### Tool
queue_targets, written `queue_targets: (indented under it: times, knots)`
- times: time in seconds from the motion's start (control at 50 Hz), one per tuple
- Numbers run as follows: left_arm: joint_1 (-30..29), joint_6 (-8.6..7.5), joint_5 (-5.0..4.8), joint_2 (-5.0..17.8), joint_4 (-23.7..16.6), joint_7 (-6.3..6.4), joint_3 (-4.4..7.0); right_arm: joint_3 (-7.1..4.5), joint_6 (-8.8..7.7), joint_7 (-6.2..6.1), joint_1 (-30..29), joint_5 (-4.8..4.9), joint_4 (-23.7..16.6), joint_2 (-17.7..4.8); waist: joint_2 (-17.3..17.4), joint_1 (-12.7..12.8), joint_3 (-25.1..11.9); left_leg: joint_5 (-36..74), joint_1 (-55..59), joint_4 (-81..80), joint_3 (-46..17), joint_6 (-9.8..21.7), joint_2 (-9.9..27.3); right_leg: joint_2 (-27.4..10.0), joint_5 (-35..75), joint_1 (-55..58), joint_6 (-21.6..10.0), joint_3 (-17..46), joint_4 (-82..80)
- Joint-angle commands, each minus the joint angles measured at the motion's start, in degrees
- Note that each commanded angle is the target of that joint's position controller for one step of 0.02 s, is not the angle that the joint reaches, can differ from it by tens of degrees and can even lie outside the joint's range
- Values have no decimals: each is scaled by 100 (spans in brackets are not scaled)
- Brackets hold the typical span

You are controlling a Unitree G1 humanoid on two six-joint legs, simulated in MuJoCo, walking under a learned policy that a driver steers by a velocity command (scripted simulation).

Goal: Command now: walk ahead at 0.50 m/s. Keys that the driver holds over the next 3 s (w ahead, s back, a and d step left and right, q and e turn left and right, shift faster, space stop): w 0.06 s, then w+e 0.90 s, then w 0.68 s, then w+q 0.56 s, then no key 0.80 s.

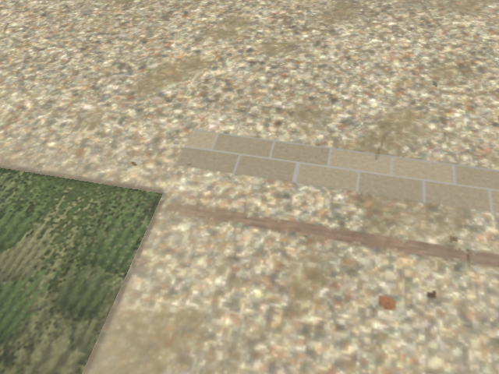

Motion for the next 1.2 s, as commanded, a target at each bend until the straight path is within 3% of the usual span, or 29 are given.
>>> queue_targets:
  times: [0.02,0.08,0.12,0.16,0.18,0.2,0.22,0.24,0.26,0.28,0.3,0.34,0.42,0.54,0.64,0.7,0.72,0.74,0.76,0.78,0.8,0.82,0.84,0.86,0.88,0.96,1.06,1.14,1.2]
  knots:
    - [123,-32,-53,991,-170,59,233,-18,-97,73,-660,33,-450,-204,-616,63,373,413,17,-728,166,14,-136,-1536,1168,20,-836,712,-488]
    - [307,48,-89,999,4,82,257,-21,-149,166,-1032,61,-624,-245,-648,135,523,125,-22,-1130,117,136,-200,-1751,1222,455,-794,824,-241]
    - [240,99,-116,1051,49,110,288,-57,-209,217,-994,57,-669,-354,-703,-7,492,-250,237,-1371,90,250,-287,-1858,1485,625,-722,985,36]
    - [-2,144,-124,1170,16,123,326,-165,-263,207,-403,41,-522,-575,-811,-395,147,-541,1276,-1565,275,372,-539,-1763,2526,558,-597,1008,680]
    - [-93,164,-99,1074,-13,119,288,-302,-273,156,457,24,-252,-814,-718,-798,-385,-490,2520,-1626,394,503,-663,-1443,3035,243,-448,822,1625]
    - [-115,159,-8,775,-145,111,169,-430,-274,85,1546,-68,-45,-1229,-249,-1192,-1267,-444,4363,-1403,-480,835,217,-1059,1889,-893,-215,566,3311]
    - [678,61,-32,4,-192,84,-39,-521,-237,82,1939,-119,73,-1659,1304,-855,-2040,-1415,6373,-1899,-3023,1640,1643,-62,-1550,-3215,185,413,5397]
    - [525,-31,-169,521,-80,75,77,-378,-233,74,1957,-91,40,-1101,1078,-1034,-2139,-2079,6191,-2451,-3755,1592,1680,-212,-2226,-3767,155,1241,6236]
    - [23,-57,-283,899,-248,79,192,-286,-243,52,1529,-60,-6,-812,748,-984,-1300,-2070,5504,-2554,-2876,1316,1527,-493,-1788,-4122,92,1216,6441]
    - [-299,-44,-251,880,-333,111,196,-230,-248,45,1080,-52,-58,-653,347,-811,-831,-1686,4682,-2700,-2172,1170,1350,-791,-1263,-3978,79,1051,6276]
    - [-463,-5,-162,828,-358,136,229,-188,-263,59,750,-74,-48,-476,187,-650,-458,-1312,3977,-2925,-1645,1078,1133,-961,-896,-3746,82,1037,5989]
    - [-227,158,-169,617,-311,119,261,-165,-320,62,496,-130,16,-322,384,-361,-238,-890,3287,-3283,-894,992,882,-1150,-527,-3188,75,1073,5689]
    - [-487,357,-131,419,-477,125,267,-260,-374,-16,568,-137,212,-556,72,-267,137,-112,3076,-3577,-4,1057,876,-1188,94,-3569,165,1103,5183]
    - [-1477,302,-81,304,-813,-65,200,-321,-263,-140,808,-102,361,-799,-62,-571,416,97,3487,-3664,934,905,783,-1087,1357,-3669,190,638,3425]
    - [-2207,312,-100,306,-1230,-236,156,-392,-79,-149,1172,15,516,-975,-50,-781,660,543,4400,-3304,1271,804,1043,-968,830,-3848,-5,220,2668]
    - [-1885,355,-98,546,-1321,-284,277,-456,25,-164,986,103,466,-1206,221,-424,273,2972,4635,-2318,1523,630,1060,-501,-3,-2939,-306,-245,2560]
    - [-1345,371,-116,730,-1219,-277,384,-474,69,-168,885,135,441,-1277,265,-87,-39,3736,4562,-1501,1613,558,986,-241,-181,-2219,-459,-395,2467]
    - [-410,377,-127,1037,-973,-225,568,-451,95,-167,756,169,403,-1257,127,429,-511,3630,4074,-255,1755,372,746,39,206,-853,-680,-418,2010]
    - [445,429,-119,1604,-768,-92,775,-346,50,-169,810,11,281,-979,-619,695,-996,1483,2514,1618,1758,69,448,-705,198,884,-1029,924,1820]
    - [138,328,-141,2111,-855,-95,786,-89,-138,-86,1259,-161,-53,-136,-1870,-100,-1475,-3525,55,3386,882,-220,-782,-2021,-800,2458,-2096,4262,1076]
    - [336,239,-78,1570,-972,-139,626,-158,-381,-11,571,90,-141,-616,-1108,355,-1818,-3488,-552,3840,-235,-84,-729,-2237,-1111,2556,-2068,4979,351]
    - [96,159,-41,1262,-935,-158,530,-209,-485,20,150,262,-280,-808,-880,318,-1055,-2897,-937,3648,-208,77,-475,-2099,-542,2039,-1782,4128,332]
    - [-307,127,-79,1070,-1009,-153,467,-197,-523,-21,177,165,-217,-758,-429,39,-696,-2388,-618,3150,-235,135,-206,-1836,45,1202,-1562,3393,389]
    - [-704,128,-78,878,-1093,-137,404,-245,-496,-60,238,17,-137,-806,-338,-188,-432,-2107,-184,2655,-228,88,-37,-1592,592,433,-1401,2827,339]
    - [-883,118,-21,776,-1187,-104,353,-282,-415,-53,368,-13,-123,-840,-455,-364,-385,-1905,209,2393,-277,40,72,-1456,917,-21,-1346,2572,220]
    - [-668,71,-55,1051,-1163,35,407,-245,-203,-79,69,-134,-302,-597,-420,-410,-141,-1232,354,1282,-89,-310,-81,-1199,1686,-729,-1350,2043,3]
    - [-241,88,-59,969,-963,114,366,-104,-239,32,-800,-71,-502,-343,-754,8,71,577,766,-759,65,-310,-372,-898,1114,-870,-935,1519,-10]
    - [105,92,-76,994,-732,104,362,-107,-310,133,-1251,-9,-694,-506,-779,208,278,498,544,-1277,-2,-103,-420,-1264,934,-202,-922,1855,260]
    - [183,165,-60,1062,-635,154,385,-133,-380,201,-1184,-12,-749,-633,-877,109,302,-189,512,-1512,32,138,-477,-1550,1563,428,-833,2095,613]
